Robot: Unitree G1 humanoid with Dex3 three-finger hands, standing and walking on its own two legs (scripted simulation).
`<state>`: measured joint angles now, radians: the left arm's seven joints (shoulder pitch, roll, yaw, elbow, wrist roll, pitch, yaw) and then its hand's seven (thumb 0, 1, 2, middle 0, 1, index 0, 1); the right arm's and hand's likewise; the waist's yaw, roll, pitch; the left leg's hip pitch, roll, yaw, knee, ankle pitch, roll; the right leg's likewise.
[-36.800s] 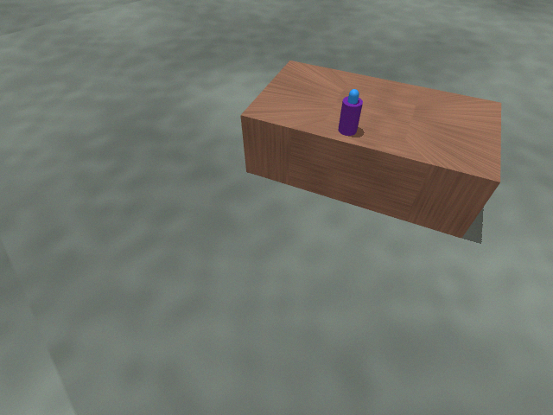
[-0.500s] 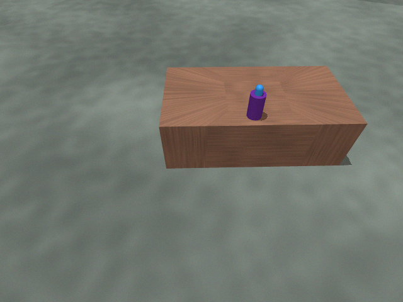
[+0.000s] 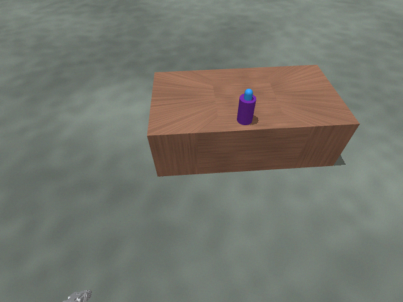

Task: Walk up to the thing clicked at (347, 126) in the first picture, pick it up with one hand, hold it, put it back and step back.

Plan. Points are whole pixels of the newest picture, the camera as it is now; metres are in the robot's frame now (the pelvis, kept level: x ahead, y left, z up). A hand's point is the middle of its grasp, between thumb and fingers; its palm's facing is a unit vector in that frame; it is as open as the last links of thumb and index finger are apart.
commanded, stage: step back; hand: right
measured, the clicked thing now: (246, 105) +1.05 -0.20 -0.31
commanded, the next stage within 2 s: stand in 0.10 s
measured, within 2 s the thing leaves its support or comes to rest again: neither
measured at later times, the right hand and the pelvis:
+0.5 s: hand out of the picture +0.09 -0.25 -0.14, palm faces -0.01 +0.94 -0.33, open 7.4 cm; pelvis -0.02 +0.00 +0.01, yaw +0 degrees
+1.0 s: hand out of the picture +0.02 -0.26 -0.15, palm faces -0.02 +0.94 -0.33, open 7.4 cm; pelvis -0.03 -0.01 +0.01, yaw -1 degrees
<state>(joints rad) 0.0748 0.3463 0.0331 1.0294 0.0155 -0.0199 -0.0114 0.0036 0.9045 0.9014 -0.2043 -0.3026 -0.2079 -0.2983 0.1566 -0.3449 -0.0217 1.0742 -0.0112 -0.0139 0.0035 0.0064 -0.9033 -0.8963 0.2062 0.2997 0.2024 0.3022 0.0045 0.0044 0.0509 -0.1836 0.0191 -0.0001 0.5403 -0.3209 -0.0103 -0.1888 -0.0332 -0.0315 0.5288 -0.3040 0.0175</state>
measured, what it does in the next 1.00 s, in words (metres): stands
